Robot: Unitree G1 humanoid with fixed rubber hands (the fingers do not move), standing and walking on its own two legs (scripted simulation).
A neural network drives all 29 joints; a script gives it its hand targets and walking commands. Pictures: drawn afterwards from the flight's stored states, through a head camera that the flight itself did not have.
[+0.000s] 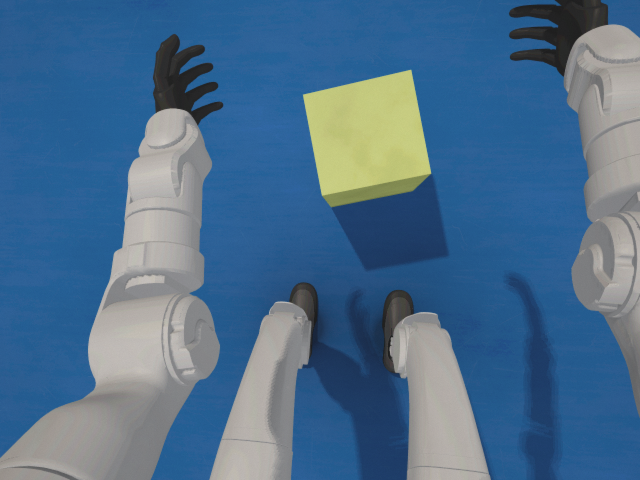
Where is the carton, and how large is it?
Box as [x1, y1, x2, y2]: [303, 70, 430, 206]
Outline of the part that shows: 410,70 303,95 321,193 330,206 410,191 415,188 430,173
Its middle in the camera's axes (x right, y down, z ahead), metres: +0.10 -0.21 +0.86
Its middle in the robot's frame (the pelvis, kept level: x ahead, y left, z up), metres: +0.56 +0.01 -0.54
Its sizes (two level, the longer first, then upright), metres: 0.210 0.200 0.250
